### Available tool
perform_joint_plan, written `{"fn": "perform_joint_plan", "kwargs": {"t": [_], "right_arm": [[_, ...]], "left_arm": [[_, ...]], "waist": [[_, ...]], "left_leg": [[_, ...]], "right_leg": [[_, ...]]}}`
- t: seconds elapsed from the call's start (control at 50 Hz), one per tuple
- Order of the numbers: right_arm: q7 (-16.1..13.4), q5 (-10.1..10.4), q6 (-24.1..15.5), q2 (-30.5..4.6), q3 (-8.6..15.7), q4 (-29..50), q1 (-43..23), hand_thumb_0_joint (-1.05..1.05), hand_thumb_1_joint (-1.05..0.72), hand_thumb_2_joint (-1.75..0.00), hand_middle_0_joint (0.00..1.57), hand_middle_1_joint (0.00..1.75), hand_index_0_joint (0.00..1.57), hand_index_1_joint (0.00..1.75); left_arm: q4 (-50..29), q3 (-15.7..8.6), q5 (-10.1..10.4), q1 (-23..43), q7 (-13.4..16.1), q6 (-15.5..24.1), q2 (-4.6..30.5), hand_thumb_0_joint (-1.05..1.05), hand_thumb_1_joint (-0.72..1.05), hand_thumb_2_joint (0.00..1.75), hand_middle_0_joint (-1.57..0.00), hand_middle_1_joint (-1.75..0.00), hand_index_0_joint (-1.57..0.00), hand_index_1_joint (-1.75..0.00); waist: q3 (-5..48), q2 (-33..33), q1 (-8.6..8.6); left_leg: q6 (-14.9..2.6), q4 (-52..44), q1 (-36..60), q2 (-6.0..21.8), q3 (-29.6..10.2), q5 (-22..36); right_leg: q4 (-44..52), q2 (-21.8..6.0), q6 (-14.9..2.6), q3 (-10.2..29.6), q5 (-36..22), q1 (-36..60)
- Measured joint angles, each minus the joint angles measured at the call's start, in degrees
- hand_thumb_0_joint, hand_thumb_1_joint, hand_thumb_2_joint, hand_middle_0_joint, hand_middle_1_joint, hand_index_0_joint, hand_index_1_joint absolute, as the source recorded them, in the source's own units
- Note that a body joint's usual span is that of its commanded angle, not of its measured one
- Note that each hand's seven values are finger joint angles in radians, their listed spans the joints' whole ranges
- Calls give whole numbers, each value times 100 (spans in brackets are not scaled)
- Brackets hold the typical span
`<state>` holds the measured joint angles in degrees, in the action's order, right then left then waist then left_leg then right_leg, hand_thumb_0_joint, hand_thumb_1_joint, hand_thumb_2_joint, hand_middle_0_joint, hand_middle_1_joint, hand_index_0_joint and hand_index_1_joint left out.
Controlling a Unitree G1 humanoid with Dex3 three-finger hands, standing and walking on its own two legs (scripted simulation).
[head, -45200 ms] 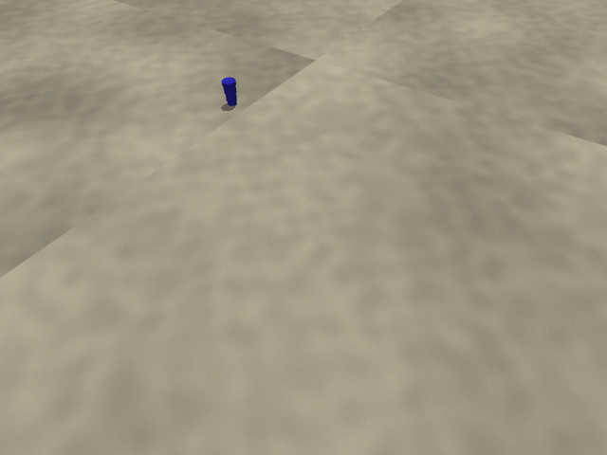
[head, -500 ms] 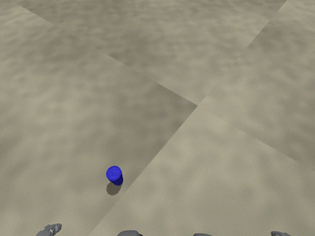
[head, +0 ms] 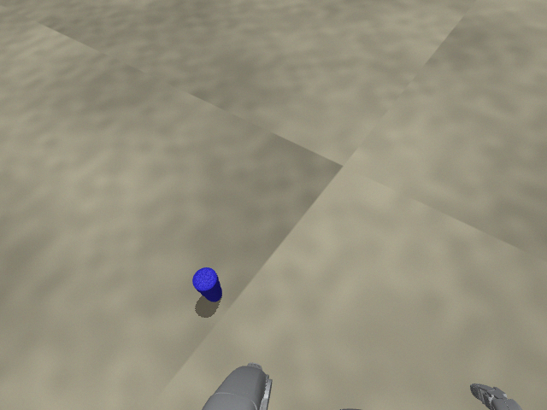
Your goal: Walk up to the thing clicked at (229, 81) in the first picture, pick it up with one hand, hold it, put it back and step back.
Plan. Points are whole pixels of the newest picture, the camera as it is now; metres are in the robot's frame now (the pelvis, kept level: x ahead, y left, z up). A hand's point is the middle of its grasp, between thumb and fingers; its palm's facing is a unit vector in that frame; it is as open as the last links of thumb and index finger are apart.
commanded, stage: step back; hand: left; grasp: from the side
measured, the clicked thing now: (210, 287) +0.53 +0.33 -0.68
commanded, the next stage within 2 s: none
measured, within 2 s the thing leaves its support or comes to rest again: neither
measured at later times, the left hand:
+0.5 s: hand out of the picture -0.03 +0.29 -0.15, palm faces +0.06 -0.93 -0.37, open 7.4 cm
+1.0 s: hand out of the picture -0.17 +0.28 -0.13, palm faces +0.04 -0.89 -0.45, open 7.4 cm
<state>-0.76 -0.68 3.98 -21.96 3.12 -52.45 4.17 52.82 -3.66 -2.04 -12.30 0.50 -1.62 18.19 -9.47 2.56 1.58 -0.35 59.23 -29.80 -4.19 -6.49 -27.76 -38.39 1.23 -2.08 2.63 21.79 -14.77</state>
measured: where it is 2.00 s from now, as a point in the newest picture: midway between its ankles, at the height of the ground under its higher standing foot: outside the picture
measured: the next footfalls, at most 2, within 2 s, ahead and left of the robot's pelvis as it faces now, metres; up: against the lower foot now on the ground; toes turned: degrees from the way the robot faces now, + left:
left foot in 0.26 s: -0.03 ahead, +0.12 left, +0.00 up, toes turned +2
right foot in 0.66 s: -0.17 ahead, -0.13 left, +0.00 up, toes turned +2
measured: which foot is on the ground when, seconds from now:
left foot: up 0.00-0.24, down 0.26-0.72, up 0.74-1.00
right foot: down 0.00-0.28, up 0.30-0.64, down 0.66-1.00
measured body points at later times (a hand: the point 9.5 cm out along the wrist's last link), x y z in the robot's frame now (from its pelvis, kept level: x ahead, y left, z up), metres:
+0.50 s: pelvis -0.12 +0.02 +0.01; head -0.06 +0.04 +0.45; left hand -0.03 +0.34 -0.12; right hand +0.02 -0.28 -0.09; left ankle -0.07 +0.12 -0.72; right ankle -0.16 -0.14 -0.63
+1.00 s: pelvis -0.28 +0.00 +0.00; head -0.21 -0.01 +0.44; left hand -0.17 +0.33 -0.10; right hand -0.21 -0.32 -0.14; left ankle -0.33 +0.13 -0.70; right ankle -0.21 -0.13 -0.72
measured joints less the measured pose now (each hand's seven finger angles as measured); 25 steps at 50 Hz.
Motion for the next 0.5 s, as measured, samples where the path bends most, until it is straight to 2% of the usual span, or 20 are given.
{"fn": "perform_joint_plan", "kwargs": {"t": [0.06,0.1,0.16,0.22,0.26,0.28,0.3,0.34,0.38,0.44,0.5], "right_arm": [[-31,63,-59,-43,-35,31,162,0,-90,-90,21,30,21,30],[-63,69,-78,-83,-57,42,273,0,-90,-90,21,30,21,30],[-88,34,-77,-123,-58,23,381,0,-90,-90,21,30,21,30],[-69,-12,-101,-101,-50,32,427,0,-90,-90,21,30,21,30],[-36,-47,-154,-51,-27,49,426,0,-90,-90,21,30,21,30],[-23,-72,-170,30,-12,38,374,0,-90,-90,21,30,21,30],[6,-101,-173,90,-15,60,339,0,-90,-90,21,30,21,30],[74,-134,-196,111,-42,157,327,0,-90,-90,21,30,21,30],[79,-158,-210,125,-49,231,327,0,-90,-90,21,30,21,30],[49,-162,-197,165,-66,308,256,0,-90,-90,21,30,21,30],[31,-141,-223,172,-60,416,140,0,-90,-90,21,30,21,30]], "left_arm": [[-88,-19,17,-9,26,-35,-16,1,90,90,-21,-30,-21,-30],[-253,-29,20,79,62,-21,17,1,90,90,-21,-30,-21,-30],[-528,-44,43,262,138,34,71,1,90,90,-21,-30,-21,-30],[-737,-34,81,461,169,42,168,1,90,90,-21,-30,-21,-30],[-806,-8,121,572,153,0,271,1,90,90,-21,-30,-21,-30],[-796,-11,141,641,144,-38,343,1,90,90,-21,-30,-20,-30],[-773,-18,166,670,140,-79,383,1,90,90,-21,-30,-20,-30],[-667,-19,185,668,157,-157,357,1,90,90,-21,-30,-20,-30],[-570,-2,188,634,157,-203,331,1,90,90,-21,-30,-20,-30],[-555,-11,215,488,126,-168,357,1,90,90,-21,-30,-20,-30],[-550,-33,194,358,118,-121,393,1,90,90,-21,-30,-20,-30]], "waist": [[99,17,-98],[74,23,-92],[-31,38,-97],[-154,-45,-123],[-221,-186,-154],[-311,-387,-115],[-349,-524,-63],[-286,-467,-129],[-181,-356,-225],[-29,-362,-176],[-21,-356,-139]], "left_leg": [[41,633,6,-338,-286,170],[91,579,187,-360,-258,171],[131,-69,569,-205,-76,53],[68,-1176,1013,41,199,53],[-31,-2047,1336,114,352,682],[-100,-2133,1401,8,456,829],[-152,-2142,1420,-41,553,855],[-226,-2084,1337,62,519,873],[-250,-2204,1294,191,424,1011],[-242,-2531,1249,312,516,1301],[-234,-2646,1132,399,593,1504]], "right_leg": [[331,-79,33,-101,-275,-67],[389,-95,34,-162,-379,-160],[327,-112,42,-315,-450,-301],[85,-194,88,-475,-428,-465],[-205,-297,151,-527,-352,-606],[-335,-408,181,-428,-337,-643],[-464,-401,145,-248,-384,-705],[-1205,-33,117,86,541,-893],[-2145,321,94,312,971,-1059],[-3042,526,100,552,834,-1174],[-2965,458,238,569,729,-952]]}}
